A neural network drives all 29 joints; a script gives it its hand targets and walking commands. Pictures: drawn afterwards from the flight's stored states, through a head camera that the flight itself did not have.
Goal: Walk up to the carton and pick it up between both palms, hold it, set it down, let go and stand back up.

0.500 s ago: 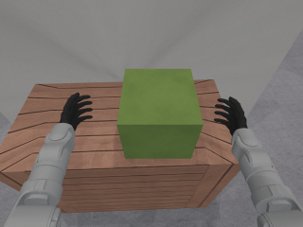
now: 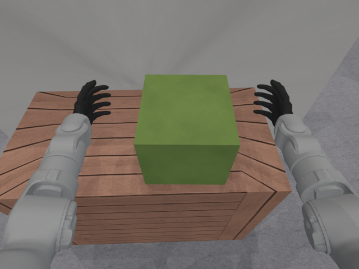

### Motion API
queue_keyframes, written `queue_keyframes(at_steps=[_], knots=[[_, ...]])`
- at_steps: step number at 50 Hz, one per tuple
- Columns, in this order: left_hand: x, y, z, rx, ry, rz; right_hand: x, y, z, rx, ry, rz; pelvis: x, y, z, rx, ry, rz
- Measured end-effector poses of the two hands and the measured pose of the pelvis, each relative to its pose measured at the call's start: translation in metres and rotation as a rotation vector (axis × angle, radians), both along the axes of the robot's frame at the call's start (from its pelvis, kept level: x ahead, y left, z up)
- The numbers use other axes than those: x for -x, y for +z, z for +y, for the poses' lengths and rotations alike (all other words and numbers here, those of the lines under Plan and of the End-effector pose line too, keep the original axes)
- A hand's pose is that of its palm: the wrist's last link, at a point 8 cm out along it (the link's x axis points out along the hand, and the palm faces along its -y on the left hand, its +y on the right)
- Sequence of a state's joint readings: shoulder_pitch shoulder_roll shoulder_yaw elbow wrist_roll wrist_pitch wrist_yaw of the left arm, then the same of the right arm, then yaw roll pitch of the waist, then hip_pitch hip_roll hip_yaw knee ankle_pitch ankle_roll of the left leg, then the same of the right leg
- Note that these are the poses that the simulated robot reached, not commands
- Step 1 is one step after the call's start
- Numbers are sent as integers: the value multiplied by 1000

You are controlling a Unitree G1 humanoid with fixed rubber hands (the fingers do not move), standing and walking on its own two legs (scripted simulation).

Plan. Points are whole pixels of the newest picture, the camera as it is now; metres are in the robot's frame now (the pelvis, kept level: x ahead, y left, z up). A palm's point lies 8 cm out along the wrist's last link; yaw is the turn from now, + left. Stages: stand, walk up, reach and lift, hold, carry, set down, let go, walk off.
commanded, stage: reach and lift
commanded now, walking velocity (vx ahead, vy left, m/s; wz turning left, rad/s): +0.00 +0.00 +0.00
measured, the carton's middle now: (185, 130) +0.50 +0.02 -0.04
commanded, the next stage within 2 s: none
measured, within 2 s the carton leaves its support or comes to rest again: neither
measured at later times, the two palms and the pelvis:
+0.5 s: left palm (93, 120) +0.43 +0.24 +0.07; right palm (278, 115) +0.45 -0.20 +0.09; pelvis -0.01 +0.01 -0.01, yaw -1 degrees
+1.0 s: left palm (108, 135) +0.44 +0.23 +0.00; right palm (260, 133) +0.46 -0.18 +0.01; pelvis -0.01 +0.01 -0.04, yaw -1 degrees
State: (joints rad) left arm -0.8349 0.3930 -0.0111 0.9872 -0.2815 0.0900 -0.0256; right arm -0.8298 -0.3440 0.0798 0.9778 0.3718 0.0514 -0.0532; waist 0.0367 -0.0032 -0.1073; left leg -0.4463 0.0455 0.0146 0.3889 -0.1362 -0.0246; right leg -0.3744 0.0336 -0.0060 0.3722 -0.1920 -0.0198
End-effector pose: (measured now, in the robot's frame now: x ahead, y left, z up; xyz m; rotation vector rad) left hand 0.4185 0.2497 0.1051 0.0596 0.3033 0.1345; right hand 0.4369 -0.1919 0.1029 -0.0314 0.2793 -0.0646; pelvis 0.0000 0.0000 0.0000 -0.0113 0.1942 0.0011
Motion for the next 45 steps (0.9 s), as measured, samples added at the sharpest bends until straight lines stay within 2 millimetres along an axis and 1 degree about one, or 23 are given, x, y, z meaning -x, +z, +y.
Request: queue_keyframes(at_steps=[9, 15, 18, 21, 25, 28, 31, 35, 38, 42, 45], knots=[[-23, 14, 2, -11, 6, -35, -21, 13, 15, -2, -2, -9, 1, -5, 2, 8, 9, 66], [-31, 14, 2, -20, -5, -34, -27, 21, 10, 4, -30, -19, 0, -6, 5, 15, 8, 93], [-30, 8, 1, -27, -13, -25, -26, 20, 4, 16, -40, -15, 1, -7, 7, 17, 4, 100], [-24, -7, -2, -41, -24, 4, -21, 8, -1, 33, -40, 17, 4, -8, 9, 16, -3, 103], [-14, -33, -6, -47, -25, 30, -13, -17, -3, 32, -37, 47, 9, -11, 9, 15, -10, 127], [-8, -53, -5, -40, -7, 39, -8, -37, 0, 27, -24, 52, 14, -15, 10, 14, -15, 165], [-5, -65, -2, -40, 16, 24, -6, -53, 9, 14, -4, 42, 19, -20, 10, 12, -13, 207], [-8, -76, 1, -51, 40, 23, -7, -76, 19, 0, 8, 72, 24, -27, 9, 10, -4, 262], [-13, -82, 1, -53, 42, 9, -9, -90, 24, 6, 17, 81, 24, -32, 8, 11, 2, 299], [-20, -93, -3, -52, 24, 0, -14, -100, 27, 12, 12, 57, 20, -37, 8, 18, 7, 330], [-23, -101, -10, -44, -2, 6, -16, -103, 24, 23, 2, 42, 15, -37, 7, 22, 6, 337]])
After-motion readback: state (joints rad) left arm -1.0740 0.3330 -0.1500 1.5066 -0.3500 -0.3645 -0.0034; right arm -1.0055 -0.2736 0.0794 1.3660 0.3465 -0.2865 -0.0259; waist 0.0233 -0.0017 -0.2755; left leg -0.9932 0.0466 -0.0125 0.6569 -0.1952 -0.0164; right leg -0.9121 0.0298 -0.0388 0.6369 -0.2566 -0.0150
